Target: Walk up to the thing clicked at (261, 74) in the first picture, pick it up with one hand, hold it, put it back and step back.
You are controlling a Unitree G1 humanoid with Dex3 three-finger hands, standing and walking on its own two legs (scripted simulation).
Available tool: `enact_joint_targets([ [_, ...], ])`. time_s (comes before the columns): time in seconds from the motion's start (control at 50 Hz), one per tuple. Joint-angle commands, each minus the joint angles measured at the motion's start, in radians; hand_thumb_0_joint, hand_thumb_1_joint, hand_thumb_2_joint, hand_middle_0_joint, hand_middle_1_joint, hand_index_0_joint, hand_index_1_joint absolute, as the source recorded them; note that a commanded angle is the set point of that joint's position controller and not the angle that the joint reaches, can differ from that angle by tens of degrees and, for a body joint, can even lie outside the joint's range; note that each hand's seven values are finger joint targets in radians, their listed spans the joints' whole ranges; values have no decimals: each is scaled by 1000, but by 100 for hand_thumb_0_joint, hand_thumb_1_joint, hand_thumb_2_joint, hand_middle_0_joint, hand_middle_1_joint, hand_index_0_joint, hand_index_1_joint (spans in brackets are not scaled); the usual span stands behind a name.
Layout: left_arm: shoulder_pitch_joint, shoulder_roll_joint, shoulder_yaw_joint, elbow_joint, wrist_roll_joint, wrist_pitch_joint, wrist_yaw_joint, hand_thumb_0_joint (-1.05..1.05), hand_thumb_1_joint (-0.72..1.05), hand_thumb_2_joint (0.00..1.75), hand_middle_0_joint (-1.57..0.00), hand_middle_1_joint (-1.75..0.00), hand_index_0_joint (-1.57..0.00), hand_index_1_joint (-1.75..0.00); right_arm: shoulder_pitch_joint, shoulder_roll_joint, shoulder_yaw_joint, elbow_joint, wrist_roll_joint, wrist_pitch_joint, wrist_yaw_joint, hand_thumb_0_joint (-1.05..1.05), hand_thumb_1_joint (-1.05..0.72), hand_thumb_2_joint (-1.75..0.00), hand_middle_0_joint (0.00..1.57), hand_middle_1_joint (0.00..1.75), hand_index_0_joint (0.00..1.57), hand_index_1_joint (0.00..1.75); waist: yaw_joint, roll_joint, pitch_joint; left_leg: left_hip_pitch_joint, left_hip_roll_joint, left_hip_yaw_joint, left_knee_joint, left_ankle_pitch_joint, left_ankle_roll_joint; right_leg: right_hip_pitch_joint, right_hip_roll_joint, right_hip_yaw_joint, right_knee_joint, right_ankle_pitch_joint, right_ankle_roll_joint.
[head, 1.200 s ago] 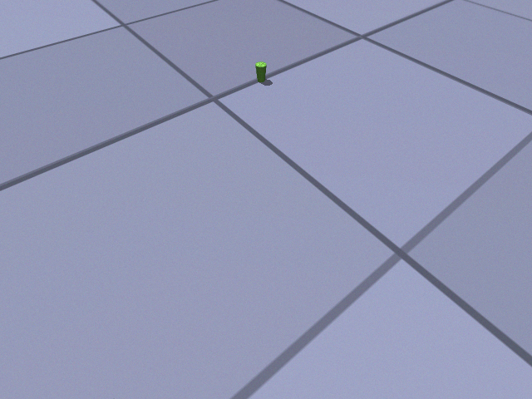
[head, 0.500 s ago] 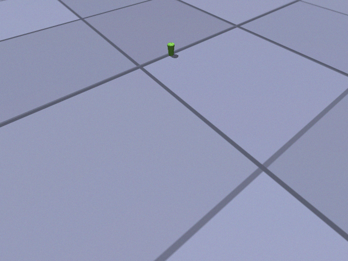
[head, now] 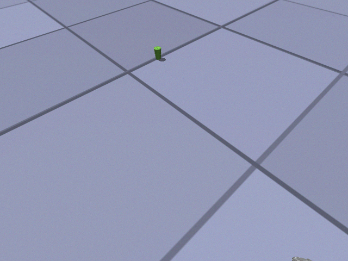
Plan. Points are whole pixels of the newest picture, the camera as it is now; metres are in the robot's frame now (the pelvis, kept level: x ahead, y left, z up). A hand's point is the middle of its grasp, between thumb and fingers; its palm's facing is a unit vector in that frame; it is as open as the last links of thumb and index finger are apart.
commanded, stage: walk up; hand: left
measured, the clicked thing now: (157, 53) +2.21 +0.30 -0.72
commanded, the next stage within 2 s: none
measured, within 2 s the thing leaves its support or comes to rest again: neither
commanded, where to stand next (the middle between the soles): +1.95 +0.67 m, yaw -85 degrees
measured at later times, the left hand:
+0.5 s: hand (85, 214) +0.25 +0.28 -0.12, palm faces -0.29 -0.82 -0.49, open 7.4 cm
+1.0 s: hand (140, 87) +0.82 +0.21 -0.11, palm faces -0.60 -0.60 -0.54, open 7.3 cm
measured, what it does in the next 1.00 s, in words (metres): walks ahead, turning right: right foot, then left foot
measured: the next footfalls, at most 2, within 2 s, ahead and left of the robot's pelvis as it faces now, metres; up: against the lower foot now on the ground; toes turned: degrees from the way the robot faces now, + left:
right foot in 0.20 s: +0.10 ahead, -0.19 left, +0.00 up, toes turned -20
left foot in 0.64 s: +0.52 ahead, +0.09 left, +0.00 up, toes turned -23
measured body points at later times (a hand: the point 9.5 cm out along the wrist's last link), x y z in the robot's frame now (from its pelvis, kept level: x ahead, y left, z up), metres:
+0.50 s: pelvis +0.19 -0.01 -0.01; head +0.18 -0.05 +0.44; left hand +0.27 +0.32 -0.09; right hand +0.28 -0.37 -0.10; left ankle +0.40 +0.10 -0.68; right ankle +0.06 -0.17 -0.74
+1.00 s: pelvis +0.52 +0.05 -0.01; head +0.52 +0.01 +0.44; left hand +0.85 +0.24 -0.08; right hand +0.31 -0.24 -0.13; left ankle +0.48 +0.11 -0.74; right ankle +0.56 -0.11 -0.70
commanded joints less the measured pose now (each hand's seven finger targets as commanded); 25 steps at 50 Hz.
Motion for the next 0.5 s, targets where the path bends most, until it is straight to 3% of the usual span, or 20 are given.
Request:
enact_joint_targets([
  [0.0, -233, 279, 63, -192, -1, -46, 11, 0, 90, 90, -20, -30, -20, -30, -33, -349, -128, -154, 8, -46, 9, 0, -90, -90, 20, 30, 20, 30, -98, 234, -37, 272, 484, -409, -302, -284, 206, -588, -146, -58, 419, -163, -34],
  [0.02, -198, 302, 60, -161, -2, -49, 3, 0, 90, 90, -20, -30, -20, -30, -55, -317, -114, -169, 12, -53, 12, 0, -90, -90, 20, 30, 20, 30, -72, 112, -61, 191, 438, -344, -315, -277, 187, -487, -164, -43, 440, -138, -32],
  [0.06, -73, 302, 75, -134, -18, -37, -28, 0, 90, 90, -20, -30, -20, -30, -154, -347, -118, -207, 2, -60, 20, 0, -90, -90, 20, 30, 20, 30, 14, 152, -54, 84, 398, -202, -309, -315, 148, -351, -196, -71, 406, -123, -23],
  [0.08, -20, 310, 80, -113, -23, -38, -35, 0, 90, 90, -20, -30, -20, -30, -199, -362, -122, -220, -1, -60, 27, 0, -90, -90, 20, 30, 20, 30, 42, 177, -47, 9, 363, -128, -279, -317, 118, -237, -199, -87, 358, -97, -25],
  [0.1, 42, 316, 89, -94, -22, -39, -38, 0, 90, 90, -20, -30, -20, -30, -220, -358, -121, -234, -9, -56, 36, 0, -90, -90, 20, 30, 20, 30, 59, 154, -46, -41, 314, -40, -223, -311, 100, -139, -176, -153, 308, -64, -20],
  [0.12, 105, 316, 94, -72, -24, -41, -36, 0, 90, 90, -20, -30, -20, -30, -231, -345, -119, -248, -21, -48, 42, 0, -90, -90, 20, 30, 20, 30, 78, 94, -45, -91, 264, 41, -142, -327, 86, -57, -142, -216, 259, -23, -8],
  [0.14, 217, 313, 101, -35, -24, -44, -30, 0, 90, 90, -20, -30, -20, -30, -268, -334, -117, -263, -29, -38, 43, 0, -90, -90, 20, 30, 20, 30, 136, -3, -42, -238, 211, 120, 18, -382, 60, 112, -127, -237, 176, 28, -14],
  [0.16, 348, 352, 116, 8, -17, -53, -14, 0, 90, 90, -20, -30, -20, -30, -272, -288, -103, -275, -40, -29, 48, 0, -90, -90, 20, 30, 20, 30, 180, -187, -38, -400, 94, 184, 299, -347, 27, 277, -88, -196, 109, -40, -43],
  [0.18, 461, 407, 136, 8, -3, -60, 12, 0, 90, 90, -20, -30, -20, -30, -286, -218, -72, -313, -33, -28, 56, 0, -90, -90, 20, 30, 20, 30, 247, -389, 7, -687, -8, 157, 640, -385, -24, 371, -189, 100, -31, -331, -133],
  [0.2, 423, 407, 135, -45, 2, -56, 36, 0, 90, 90, -20, -30, -20, -30, -323, -185, -49, -356, -22, -29, 70, 0, -90, -90, 20, 30, 20, 30, 224, -351, 83, -855, 0, -17, 809, -313, -61, 307, -311, 425, -187, -601, -195],
  [0.22, 295, 437, 124, -110, -4, -70, 54, 0, 90, 90, -20, -30, -20, -30, -349, -228, -60, -396, -5, -39, 78, 0, -90, -90, 20, 30, 20, 30, 149, -224, 43, -877, 39, -209, 803, -210, -68, 296, -452, 804, -428, -736, -283],
  [0.24, 209, 474, 124, -147, -8, -82, 66, 0, 90, 90, -20, -30, -20, -30, -345, -290, -71, -387, -4, -45, 81, 0, -90, -90, 20, 30, 20, 30, 100, -110, 68, -864, 106, -249, 789, -155, -67, 267, -484, 807, -444, -757, -305],
  [0.28, 113, 464, 125, -186, -18, -94, 81, 0, 90, 90, -20, -30, -20, -30, -273, -331, -79, -352, -3, -35, 77, 0, -90, -90, 20, 30, 20, 30, 35, -64, 20, -732, 147, -245, 697, -35, -72, 221, -414, 577, -364, -521, -232],
  [0.32, 72, 446, 115, -200, -17, -109, 85, 0, 90, 90, -20, -30, -20, -30, -196, -341, -86, -328, -5, -13, 86, 0, -90, -90, 20, 30, 20, 30, -6, -115, 44, -589, 149, -220, 637, 70, -68, 51, -359, 401, -343, -410, -174],
  [0.36, 88, 435, 113, -200, -22, -126, 79, 0, 90, 90, -20, -30, -20, -30, -162, -320, -88, -329, -6, 4, 102, 0, -90, -90, 20, 30, 20, 30, -15, -99, 64, -528, 105, -159, 565, 179, -79, -27, -262, 240, -342, -312, -157],
  [0.44, 120, 456, 127, -215, -17, -140, 78, 0, 90, 90, -20, -30, -20, -30, -201, -306, -87, -380, -12, 19, 117, 0, -90, -90, 20, 30, 20, 30, -12, -71, 80, -496, 102, -133, 467, 279, -101, -66, -221, 136, -328, -191, -158],
  [0.48, 171, 443, 126, -214, -15, -133, 80, 0, 90, 90, -20, -30, -20, -30, -234, -283, -80, -400, -10, 11, 118, 0, -90, -90, 20, 30, 20, 30, 19, -63, 63, -439, 98, -116, 351, 262, -105, -26, -201, 79, -282, -71, -151],
])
